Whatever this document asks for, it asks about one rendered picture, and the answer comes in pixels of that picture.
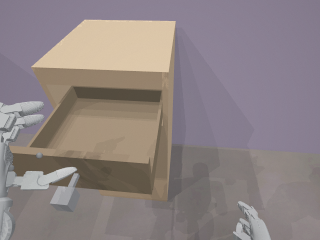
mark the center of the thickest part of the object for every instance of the left robot forearm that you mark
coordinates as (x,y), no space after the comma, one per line
(7,220)

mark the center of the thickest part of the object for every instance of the drawer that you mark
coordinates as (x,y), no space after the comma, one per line
(110,134)

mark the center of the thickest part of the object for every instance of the handle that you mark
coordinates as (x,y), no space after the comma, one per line
(66,198)

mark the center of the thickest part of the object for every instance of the robot left hand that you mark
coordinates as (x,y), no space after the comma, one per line
(14,118)

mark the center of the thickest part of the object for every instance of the cabinet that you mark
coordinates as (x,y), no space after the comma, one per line
(135,54)

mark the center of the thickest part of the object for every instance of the robot right hand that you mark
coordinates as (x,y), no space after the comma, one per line
(256,228)

